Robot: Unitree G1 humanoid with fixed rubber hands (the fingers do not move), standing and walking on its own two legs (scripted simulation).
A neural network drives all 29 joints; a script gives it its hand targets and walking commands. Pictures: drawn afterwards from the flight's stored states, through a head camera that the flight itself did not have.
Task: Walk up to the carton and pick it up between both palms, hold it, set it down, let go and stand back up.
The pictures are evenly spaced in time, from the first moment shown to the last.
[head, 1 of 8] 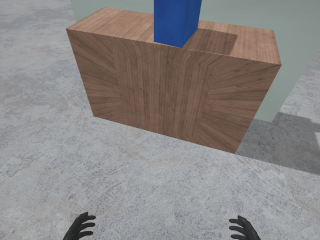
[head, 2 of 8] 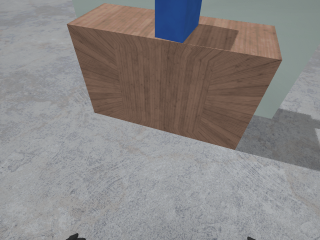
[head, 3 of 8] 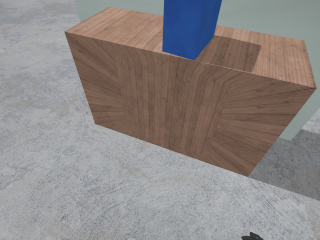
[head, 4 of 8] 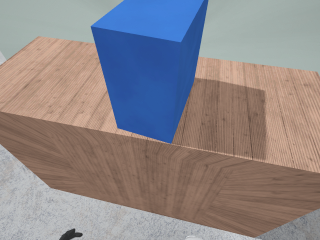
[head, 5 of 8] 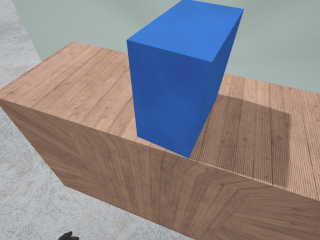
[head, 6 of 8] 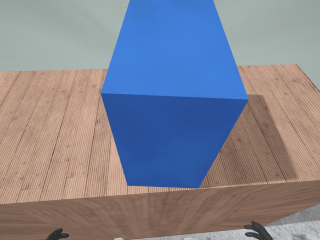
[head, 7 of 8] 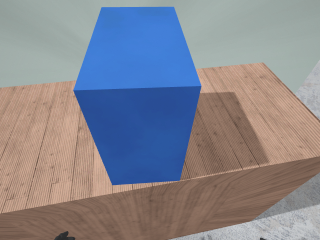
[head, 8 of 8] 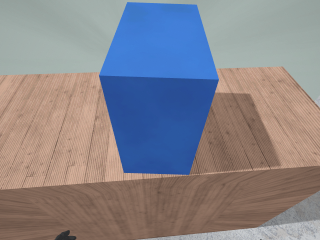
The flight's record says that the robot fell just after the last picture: no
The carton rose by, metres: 0.00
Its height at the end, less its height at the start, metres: +0.00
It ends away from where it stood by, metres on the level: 0.00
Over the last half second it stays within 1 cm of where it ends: yes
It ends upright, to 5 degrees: yes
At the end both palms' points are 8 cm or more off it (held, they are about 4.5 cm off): yes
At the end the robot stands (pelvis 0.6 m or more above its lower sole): yes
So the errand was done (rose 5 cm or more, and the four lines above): no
